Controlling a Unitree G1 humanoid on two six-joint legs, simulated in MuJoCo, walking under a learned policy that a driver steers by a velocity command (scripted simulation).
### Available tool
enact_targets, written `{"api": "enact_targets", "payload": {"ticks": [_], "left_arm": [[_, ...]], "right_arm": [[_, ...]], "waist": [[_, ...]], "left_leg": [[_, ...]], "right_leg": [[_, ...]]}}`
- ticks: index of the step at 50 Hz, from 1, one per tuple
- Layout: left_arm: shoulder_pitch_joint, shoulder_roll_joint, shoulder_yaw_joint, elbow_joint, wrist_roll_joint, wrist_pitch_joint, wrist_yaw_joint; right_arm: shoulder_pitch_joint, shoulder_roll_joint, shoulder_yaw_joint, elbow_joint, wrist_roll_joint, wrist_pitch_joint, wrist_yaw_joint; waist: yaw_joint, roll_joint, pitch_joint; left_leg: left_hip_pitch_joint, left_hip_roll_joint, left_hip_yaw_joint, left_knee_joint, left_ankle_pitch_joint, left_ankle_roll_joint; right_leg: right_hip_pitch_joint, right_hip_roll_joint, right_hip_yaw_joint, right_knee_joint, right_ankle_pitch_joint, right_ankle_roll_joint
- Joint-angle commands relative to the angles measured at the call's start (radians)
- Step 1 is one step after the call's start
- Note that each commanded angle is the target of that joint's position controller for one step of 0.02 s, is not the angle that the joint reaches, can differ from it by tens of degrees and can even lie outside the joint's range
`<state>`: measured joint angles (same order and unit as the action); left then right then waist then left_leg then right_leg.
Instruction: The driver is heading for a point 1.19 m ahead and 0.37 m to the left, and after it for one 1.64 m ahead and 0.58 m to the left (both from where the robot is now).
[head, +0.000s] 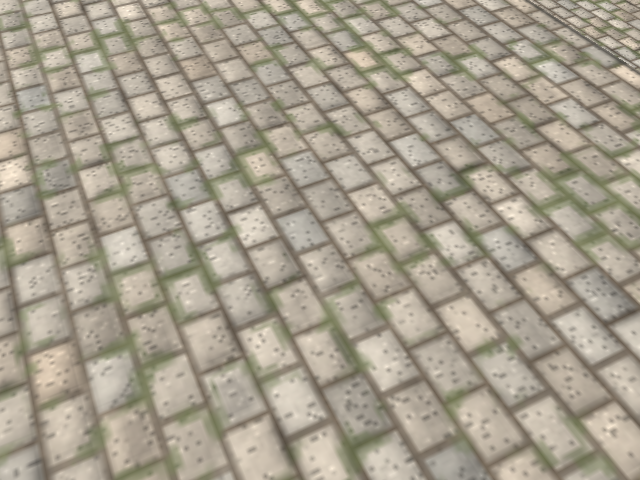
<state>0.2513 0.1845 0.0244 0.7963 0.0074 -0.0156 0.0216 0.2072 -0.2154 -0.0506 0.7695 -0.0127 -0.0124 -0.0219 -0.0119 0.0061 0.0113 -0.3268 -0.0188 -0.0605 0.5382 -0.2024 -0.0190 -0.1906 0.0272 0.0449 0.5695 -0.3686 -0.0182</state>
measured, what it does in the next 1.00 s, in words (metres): stands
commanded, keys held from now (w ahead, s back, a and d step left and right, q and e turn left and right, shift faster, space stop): shift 1.00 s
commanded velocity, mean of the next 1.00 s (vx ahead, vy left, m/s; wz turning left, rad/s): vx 0.00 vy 0.00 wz -0.01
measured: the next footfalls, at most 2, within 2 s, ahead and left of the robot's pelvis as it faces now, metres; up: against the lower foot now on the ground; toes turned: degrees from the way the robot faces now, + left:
left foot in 1.86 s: +0.18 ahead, +0.17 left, +0.00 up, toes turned +5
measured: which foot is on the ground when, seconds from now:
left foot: down 0.00-1.00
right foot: down 0.00-1.00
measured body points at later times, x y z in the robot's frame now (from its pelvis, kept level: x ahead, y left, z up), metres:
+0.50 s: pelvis +0.01 -0.01 +0.00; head +0.02 -0.01 +0.45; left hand +0.06 +0.24 -0.14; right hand +0.11 -0.26 -0.14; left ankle +0.05 +0.13 -0.73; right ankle -0.04 -0.11 -0.73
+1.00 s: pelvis +0.01 -0.01 +0.01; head +0.02 -0.01 +0.46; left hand +0.01 +0.23 -0.15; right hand +0.07 -0.26 -0.15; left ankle +0.05 +0.13 -0.73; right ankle -0.04 -0.11 -0.73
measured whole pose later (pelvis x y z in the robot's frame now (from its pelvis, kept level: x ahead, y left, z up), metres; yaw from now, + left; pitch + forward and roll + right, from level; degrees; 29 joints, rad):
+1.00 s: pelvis +0.01 -0.01 +0.01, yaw +1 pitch -1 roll +0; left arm 0.32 0.17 0.02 1.06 0.00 -0.02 0.03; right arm 0.17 -0.20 -0.04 1.09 0.00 0.02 -0.05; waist 0.00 0.01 0.04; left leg -0.27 0.00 -0.08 0.48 -0.19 -0.03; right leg -0.11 0.04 0.02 0.47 -0.34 -0.03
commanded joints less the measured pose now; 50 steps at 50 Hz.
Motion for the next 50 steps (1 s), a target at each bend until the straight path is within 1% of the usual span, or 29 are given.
{"api": "enact_targets", "payload": {"ticks": [1,9,22,36,50], "left_arm": [[0.02,0.107,0.03,-0.041,-0.003,-0.012,0.003],[0.031,0.104,0.034,0.005,-0.006,-0.011,0.005],[0.056,0.105,0.035,0.107,-0.007,-0.015,0.011],[0.097,0.092,0.022,0.202,-0.006,-0.012,0.012],[0.14,0.078,0.008,0.255,-0.006,-0.011,0.012]], "right_arm": [[-0.02,-0.089,-0.022,-0.05,0.003,-0.009,-0.007],[-0.034,-0.089,-0.026,-0.001,0.008,0.005,-0.019],[-0.053,-0.089,-0.029,0.121,0.012,0.018,-0.028],[-0.046,-0.088,-0.02,0.236,0.014,0.02,-0.031],[-0.024,-0.082,-0.007,0.294,0.015,0.022,-0.031]], "waist": [[0.005,0.0,-0.04],[0.007,-0.011,-0.039],[0.008,-0.009,-0.005],[0.009,-0.011,0.024],[0.009,-0.01,0.039]], "left_leg": [[0.144,0.046,-0.049,-0.026,0.21,0.037],[0.162,0.047,-0.05,-0.016,0.241,0.039],[0.184,0.042,-0.043,-0.047,0.216,0.033],[0.177,0.035,-0.033,-0.079,0.173,0.03],[0.167,0.032,-0.028,-0.092,0.157,0.031]], "right_leg": [[-0.106,-0.065,0.067,-0.124,0.199,-0.029],[-0.086,-0.057,0.054,-0.126,0.263,-0.024],[-0.075,-0.053,0.041,-0.172,0.237,-0.02],[-0.068,-0.047,0.027,-0.206,0.199,-0.02],[-0.067,-0.042,0.017,-0.218,0.19,-0.018]]}}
